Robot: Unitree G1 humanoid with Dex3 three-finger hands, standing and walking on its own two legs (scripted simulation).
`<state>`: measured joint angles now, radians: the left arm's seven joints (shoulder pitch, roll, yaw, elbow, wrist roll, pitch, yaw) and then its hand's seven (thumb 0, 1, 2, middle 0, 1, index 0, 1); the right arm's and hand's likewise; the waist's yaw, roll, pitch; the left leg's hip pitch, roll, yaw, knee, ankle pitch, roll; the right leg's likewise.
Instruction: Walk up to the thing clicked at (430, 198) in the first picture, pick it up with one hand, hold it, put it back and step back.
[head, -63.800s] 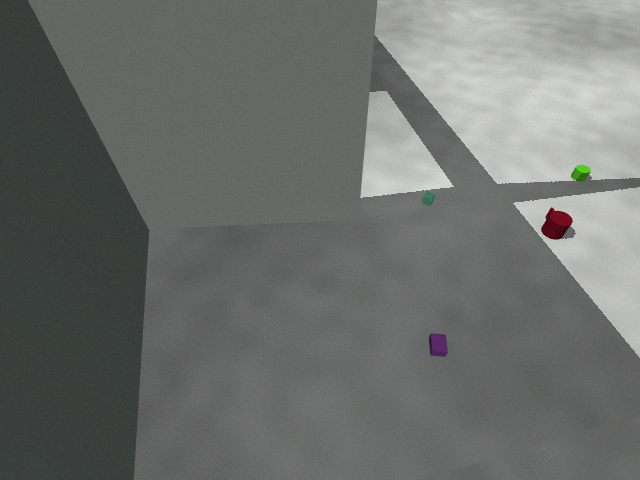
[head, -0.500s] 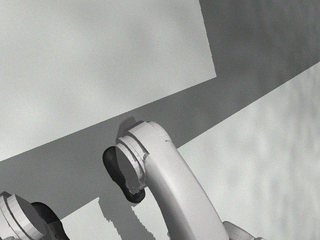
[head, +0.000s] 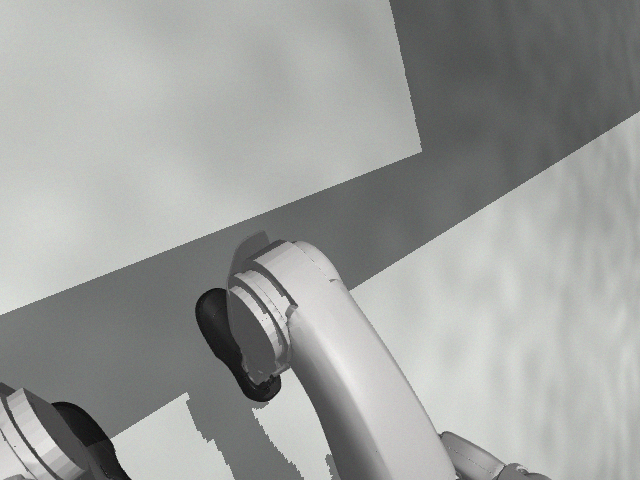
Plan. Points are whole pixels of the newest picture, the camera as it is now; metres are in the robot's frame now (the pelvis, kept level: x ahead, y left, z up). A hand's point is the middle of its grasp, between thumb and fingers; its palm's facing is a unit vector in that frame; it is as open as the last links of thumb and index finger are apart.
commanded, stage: close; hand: left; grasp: from above
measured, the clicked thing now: out of the picture +0.47 +0.35 -0.31
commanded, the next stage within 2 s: settle in 1.54 s
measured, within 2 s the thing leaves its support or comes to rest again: leaves its support in 2.00 s
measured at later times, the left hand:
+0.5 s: hand out of the picture +0.46 +0.33 -0.28, palm faces -0.23 -0.36 -0.90, open 9.9 cm
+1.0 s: hand out of the picture +0.46 +0.33 -0.28, palm faces -0.23 -0.36 -0.90, open 8.0 cm
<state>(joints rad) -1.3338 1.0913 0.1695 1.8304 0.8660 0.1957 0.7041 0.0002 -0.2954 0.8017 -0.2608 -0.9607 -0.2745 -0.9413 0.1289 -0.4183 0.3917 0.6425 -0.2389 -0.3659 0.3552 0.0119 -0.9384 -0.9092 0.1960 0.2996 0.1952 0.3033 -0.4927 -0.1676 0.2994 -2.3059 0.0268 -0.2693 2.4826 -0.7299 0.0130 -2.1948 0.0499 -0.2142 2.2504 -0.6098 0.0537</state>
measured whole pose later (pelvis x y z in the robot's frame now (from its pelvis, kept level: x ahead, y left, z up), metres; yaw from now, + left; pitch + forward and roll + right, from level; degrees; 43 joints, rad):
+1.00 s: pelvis +0.00 +0.00 +0.00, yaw +0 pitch +30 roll -17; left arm -1.32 1.10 0.21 1.79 0.86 0.21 0.71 0.00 0.33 0.31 -0.73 -0.54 -0.77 -0.50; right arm 0.13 -0.41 0.38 0.62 -0.23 -0.35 0.35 0.01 -0.93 -0.90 0.20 0.30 0.20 0.30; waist -0.48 -0.17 0.30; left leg -2.30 0.03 -0.27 2.47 -0.73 0.01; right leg -2.19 0.05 -0.22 2.23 -0.61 0.05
